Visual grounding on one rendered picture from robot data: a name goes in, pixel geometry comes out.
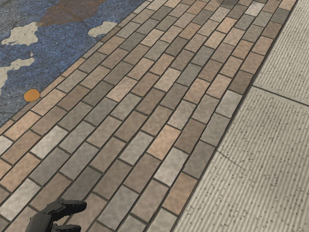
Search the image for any left robot hand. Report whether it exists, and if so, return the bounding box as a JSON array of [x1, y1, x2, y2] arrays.
[[25, 198, 87, 232]]

